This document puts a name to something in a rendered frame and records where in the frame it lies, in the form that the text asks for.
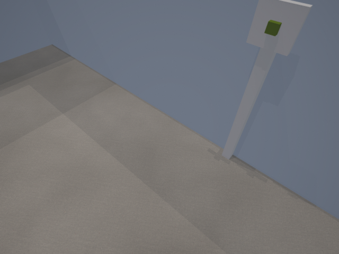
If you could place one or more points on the button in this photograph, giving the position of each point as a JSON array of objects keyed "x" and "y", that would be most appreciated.
[{"x": 272, "y": 27}]

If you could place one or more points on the panel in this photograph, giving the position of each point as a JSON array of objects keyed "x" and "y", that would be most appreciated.
[{"x": 292, "y": 15}]

